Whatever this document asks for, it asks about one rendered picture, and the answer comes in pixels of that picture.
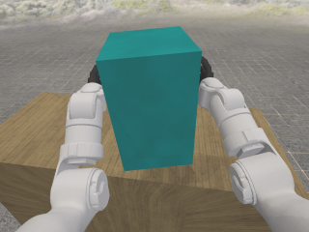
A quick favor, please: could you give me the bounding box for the robot right upper arm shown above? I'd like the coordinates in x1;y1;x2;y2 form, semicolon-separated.
229;152;309;232

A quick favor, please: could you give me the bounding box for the robot left upper arm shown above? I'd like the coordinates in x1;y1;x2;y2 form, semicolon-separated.
15;167;110;232

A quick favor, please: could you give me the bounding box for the pedestal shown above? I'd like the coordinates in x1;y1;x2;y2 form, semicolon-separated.
0;92;309;232

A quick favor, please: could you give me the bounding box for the left robot forearm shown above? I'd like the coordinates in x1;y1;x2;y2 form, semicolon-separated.
50;82;107;206

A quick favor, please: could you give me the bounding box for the left robot hand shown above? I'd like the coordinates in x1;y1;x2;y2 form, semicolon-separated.
87;64;101;85

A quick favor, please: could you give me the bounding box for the carton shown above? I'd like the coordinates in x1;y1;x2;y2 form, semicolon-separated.
96;26;202;171

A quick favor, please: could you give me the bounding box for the right robot hand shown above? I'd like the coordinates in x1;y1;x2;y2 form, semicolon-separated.
199;56;214;84

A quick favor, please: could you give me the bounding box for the right robot forearm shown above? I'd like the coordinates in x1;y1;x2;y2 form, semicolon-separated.
197;77;295;189

